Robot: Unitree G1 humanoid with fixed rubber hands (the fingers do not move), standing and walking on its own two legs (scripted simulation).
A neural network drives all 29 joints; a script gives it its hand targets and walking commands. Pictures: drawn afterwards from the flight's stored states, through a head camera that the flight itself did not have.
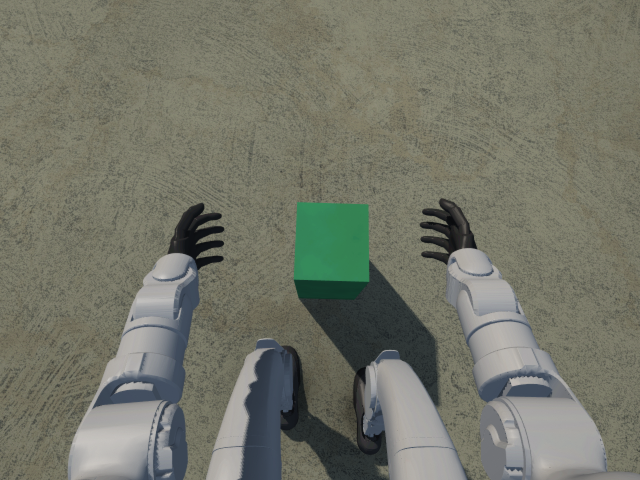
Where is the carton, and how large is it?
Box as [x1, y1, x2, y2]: [294, 202, 368, 299]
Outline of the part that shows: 297,202 294,282 298,297 353,299 368,282 368,205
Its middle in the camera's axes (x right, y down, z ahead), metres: +0.03 +0.05 +0.96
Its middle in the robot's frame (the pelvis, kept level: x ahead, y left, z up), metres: +0.47 -0.01 -0.53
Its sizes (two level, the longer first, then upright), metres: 0.171 0.156 0.299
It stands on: the floor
